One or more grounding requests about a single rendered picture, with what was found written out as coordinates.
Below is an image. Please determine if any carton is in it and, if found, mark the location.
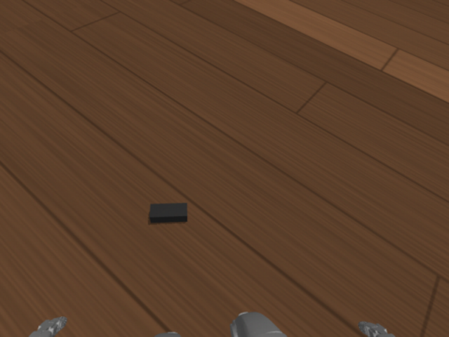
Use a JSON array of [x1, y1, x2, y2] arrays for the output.
[[149, 203, 187, 223]]

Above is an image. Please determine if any left robot hand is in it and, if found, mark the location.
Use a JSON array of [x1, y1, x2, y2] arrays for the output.
[[29, 317, 67, 337]]

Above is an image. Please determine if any right robot hand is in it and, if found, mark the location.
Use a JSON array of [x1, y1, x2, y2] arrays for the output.
[[358, 322, 395, 337]]

